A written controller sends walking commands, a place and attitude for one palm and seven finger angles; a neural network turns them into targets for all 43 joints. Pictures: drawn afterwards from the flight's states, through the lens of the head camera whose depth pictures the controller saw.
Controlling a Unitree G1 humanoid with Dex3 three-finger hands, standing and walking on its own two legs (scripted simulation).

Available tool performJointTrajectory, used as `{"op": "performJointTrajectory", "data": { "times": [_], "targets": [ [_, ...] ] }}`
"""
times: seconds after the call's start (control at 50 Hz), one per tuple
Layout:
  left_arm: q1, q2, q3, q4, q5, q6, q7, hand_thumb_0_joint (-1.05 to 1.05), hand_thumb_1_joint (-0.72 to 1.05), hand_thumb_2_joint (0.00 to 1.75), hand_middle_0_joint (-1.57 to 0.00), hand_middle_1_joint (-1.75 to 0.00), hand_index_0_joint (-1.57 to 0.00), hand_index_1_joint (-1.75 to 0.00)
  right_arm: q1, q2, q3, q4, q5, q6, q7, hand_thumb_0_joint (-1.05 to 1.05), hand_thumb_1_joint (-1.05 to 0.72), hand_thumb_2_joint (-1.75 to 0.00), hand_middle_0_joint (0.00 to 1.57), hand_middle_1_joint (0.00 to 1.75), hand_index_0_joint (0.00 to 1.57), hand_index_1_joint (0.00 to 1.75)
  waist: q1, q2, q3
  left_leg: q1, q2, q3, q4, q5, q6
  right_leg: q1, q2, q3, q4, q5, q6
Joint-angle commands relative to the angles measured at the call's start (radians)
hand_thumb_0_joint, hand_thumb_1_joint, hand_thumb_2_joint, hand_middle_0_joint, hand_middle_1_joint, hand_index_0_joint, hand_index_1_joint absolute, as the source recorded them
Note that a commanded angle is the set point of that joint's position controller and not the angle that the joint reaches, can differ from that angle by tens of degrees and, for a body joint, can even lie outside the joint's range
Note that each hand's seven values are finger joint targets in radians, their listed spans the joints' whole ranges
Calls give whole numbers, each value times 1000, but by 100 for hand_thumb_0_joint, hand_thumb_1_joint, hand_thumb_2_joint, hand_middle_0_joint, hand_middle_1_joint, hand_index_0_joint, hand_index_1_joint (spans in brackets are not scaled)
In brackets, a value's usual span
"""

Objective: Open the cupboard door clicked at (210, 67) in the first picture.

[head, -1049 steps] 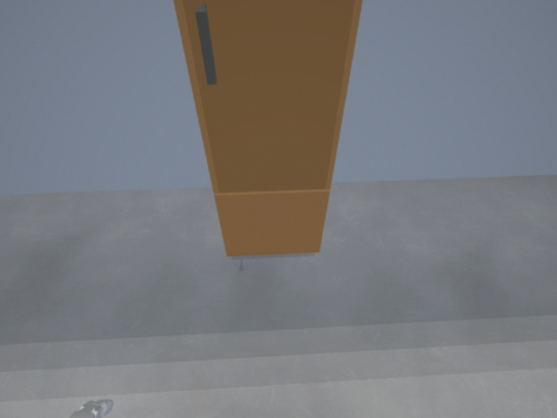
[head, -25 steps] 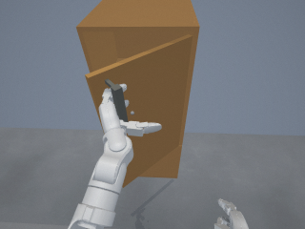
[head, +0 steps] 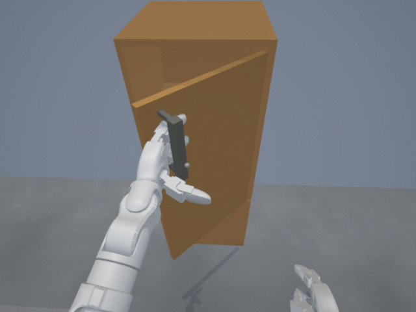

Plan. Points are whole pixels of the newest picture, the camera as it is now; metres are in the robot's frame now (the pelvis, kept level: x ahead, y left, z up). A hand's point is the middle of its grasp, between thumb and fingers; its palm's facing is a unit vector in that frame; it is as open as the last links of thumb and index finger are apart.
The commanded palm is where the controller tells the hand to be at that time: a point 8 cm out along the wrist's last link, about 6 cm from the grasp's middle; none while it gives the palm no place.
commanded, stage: slide the hand sideways off the handle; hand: left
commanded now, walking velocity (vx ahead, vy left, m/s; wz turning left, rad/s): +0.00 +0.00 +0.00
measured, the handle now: (172, 146) +0.38 +0.12 +0.15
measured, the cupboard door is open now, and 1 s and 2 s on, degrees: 45 45 45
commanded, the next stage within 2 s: draw the hand back to the body in 0.86 s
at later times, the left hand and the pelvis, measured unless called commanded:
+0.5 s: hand (165, 186) +0.28 +0.11 +0.15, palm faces +0.04 -1.00 -0.03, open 16.1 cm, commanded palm +0.24 +0.17 +0.15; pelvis +0.02 -0.03 +0.00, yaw -1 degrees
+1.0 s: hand (135, 202) +0.25 +0.15 +0.15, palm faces +0.07 -1.00 -0.05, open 16.3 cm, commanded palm +0.21 +0.20 +0.15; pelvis +0.01 -0.03 +0.00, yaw +1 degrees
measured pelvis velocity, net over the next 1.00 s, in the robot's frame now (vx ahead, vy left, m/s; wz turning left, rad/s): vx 0.01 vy -0.03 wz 0.01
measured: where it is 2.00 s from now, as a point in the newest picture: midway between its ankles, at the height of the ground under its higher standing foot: outside the picture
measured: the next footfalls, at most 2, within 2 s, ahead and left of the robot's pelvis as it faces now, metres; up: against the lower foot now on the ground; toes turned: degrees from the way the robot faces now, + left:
none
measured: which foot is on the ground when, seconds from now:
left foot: down 0.00-1.00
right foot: down 0.00-1.00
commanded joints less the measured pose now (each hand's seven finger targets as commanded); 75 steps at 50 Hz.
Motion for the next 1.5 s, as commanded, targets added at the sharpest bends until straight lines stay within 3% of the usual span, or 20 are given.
{"op": "performJointTrajectory", "data": {
  "times": [0.0, 0.16, 0.2, 0.26, 0.32, 0.38, 0.44, 0.48, 0.56, 0.6, 0.64, 0.68, 0.82, 0.94, 1.04, 1.28, 1.34, 1.44, 1.46, 1.48],
  "targets": [
    [-295, 47, 46, -272, 24, -71, 28, 0, -50, 30, -15, -30, -15, -30, -168, -93, -34, -178, -9, -45, 8, 0, -90, -90, 20, 30, 20, 30, 5, -79, -186, 7, 25, -56, -91, 106, -23, 53, 37, 7, -68, 46, -34],
    [-80, 126, 149, -412, 3, -29, 3, 0, -50, 30, -15, -30, -15, -30, -191, -86, -29, -226, -7, -12, 4, 0, -90, -90, 20, 30, 20, 30, 34, -64, -205, -2, 19, -14, -85, 174, -8, 133, 34, 30, -84, 149, -31],
    [-28, 136, 158, -436, -4, -19, -6, 0, -50, 30, -15, -30, -15, -30, -192, -86, -31, -230, -4, -9, 5, 0, -90, -90, 20, 30, 20, 30, 30, -97, -191, -7, 22, -11, -81, 167, -4, 131, 34, 33, -93, 143, -25],
    [24, 167, 190, -531, -11, -17, -17, 0, -50, 30, -15, -30, -15, -30, -189, -87, -34, -239, -5, -15, 1, 0, -90, -90, 20, 30, 20, 30, 27, -59, -211, 9, 18, -3, -73, 194, 1, 144, 34, 42, -87, 188, -24],
    [85, 177, 195, -574, -22, -18, -36, 0, -50, 30, -15, -30, -15, -30, -188, -90, -33, -242, 0, -24, 0, 0, -90, -90, 20, 30, 20, 30, 18, -28, -174, 6, 18, -2, -64, 187, 2, 120, 35, 42, -90, 181, -21],
    [130, 196, 218, -618, -38, -30, -60, 0, -50, 30, -15, -30, -15, -30, -177, -94, -37, -242, -2, -44, -5, 0, -90, -90, 20, 30, 20, 30, 15, -56, -199, 14, 14, -1, -50, 195, 7, 131, 36, 46, -83, 207, -13],
    [197, 223, 252, -621, -58, -42, -90, 0, -50, 30, -15, -30, -15, -30, -166, -100, -40, -238, 3, -62, -11, 0, -90, -90, 20, 30, 20, 30, 12, -68, -177, 5, 13, -1, -35, 190, 9, 120, 35, 50, -84, 210, -8],
    [178, 214, 236, -642, -65, -48, -111, 0, -50, 30, -15, -30, -15, -30, -167, -101, -39, -238, 2, -78, -13, 0, -90, -90, 20, 30, 20, 30, 1, -40, -157, 10, 9, -3, -26, 182, 10, 93, 33, 52, -86, 205, -5],
    [266, 268, 311, -618, -90, -57, -146, 0, -50, 30, -15, -30, -15, -30, -151, -108, -40, -230, 2, -99, -20, 0, -90, -90, 20, 30, 20, 30, 11, -64, -155, -8, 7, -6, -11, 185, 11, 102, 28, 59, -79, 234, 3],
    [274, 293, 341, -602, -103, -62, -162, 0, -50, 30, -15, -30, -15, -30, -148, -109, -42, -222, 5, -108, -22, 0, -90, -90, 20, 30, 20, 30, 8, -64, -129, -19, 9, -7, -4, 173, 9, 90, 25, 66, -90, 209, 4],
    [268, 290, 341, -625, -112, -70, -177, 0, -50, 30, -15, -30, -15, -30, -152, -109, -40, -230, 6, -122, -24, 0, -90, -90, 20, 30, 20, 30, 8, -22, -131, -16, 6, -8, 0, 163, 8, 78, 22, 66, -87, 192, 4],
    [263, 289, 342, -620, -121, -76, -188, 0, -50, 30, -15, -30, -15, -30, -145, -113, -40, -227, 7, -137, -25, 0, -90, -90, 20, 30, 20, 30, 3, -53, -134, -22, 6, -12, 4, 152, 8, 74, 23, 65, -87, 168, 8],
    [278, 294, 322, -630, -143, -109, -253, 0, -50, 30, -15, -30, -15, -30, -136, -125, -42, -225, 12, -201, -35, 0, -90, -90, 20, 30, 20, 30, -1, -28, -126, -26, 6, -25, 15, 118, 9, 42, 17, 65, -85, 94, 8],
    [241, 311, 339, -583, -143, -109, -237, 0, -50, 30, -15, -30, -15, -30, -132, -130, -42, -197, 12, -237, -43, 0, -90, -90, 20, 30, 20, 30, 0, -62, -92, -53, 6, -38, 18, 76, 7, 9, 15, 68, -98, -5, 6],
    [317, 336, 390, -626, -142, -108, -226, 0, -50, 30, -15, -30, -15, -30, -135, -123, -37, -206, 9, -242, -36, 0, -90, -90, 20, 30, 20, 30, 27, -6, -145, -43, 7, -38, -2, 120, 2, 56, 22, 36, -59, 75, -5],
    [321, 322, 368, -681, -156, -82, -259, 0, -50, 30, -15, -30, -15, -30, -127, -136, -35, -207, 17, -258, -40, 0, -90, -90, 20, 30, 20, 30, 10, 3, -93, -41, 11, -55, -19, 82, -3, 5, 38, 5, -55, 34, -9],
    [360, 339, 391, -706, -157, -86, -261, 0, -50, 30, -15, -30, -15, -30, -126, -136, -35, -208, 16, -262, -39, 0, -90, -90, 20, 30, 20, 30, 19, 15, -111, -37, 13, -58, -21, 107, -6, 22, 38, 0, -44, 65, -12],
    [386, 337, 400, -702, -170, -79, -278, 0, -32, 37, -16, -30, -16, -30, -124, -139, -33, -202, 19, -260, -38, 0, -90, -90, 20, 30, 20, 30, 15, -1, -99, -41, 14, -63, -22, 112, -9, 15, 42, -9, -40, 76, -12],
    [356, 456, 413, -832, -12, -192, -136, 0, -29, 39, -16, -30, -16, -30, -123, -133, -42, -205, -22, -262, -40, 0, -90, -90, 20, 30, 20, 30, 23, 14, -48, -76, 18, -56, -44, 97, 0, 40, 32, 31, -91, 60, -13],
    [484, 377, 392, -717, -2, -218, -79, 0, -26, 40, -16, -30, -16, -30, -109, -123, -40, -182, -33, -260, -39, 0, -90, -90, 20, 30, 20, 30, 15, -14, -3, -83, 24, -50, -56, 68, -5, 27, 25, 29, -110, 27, -17]
  ]
}}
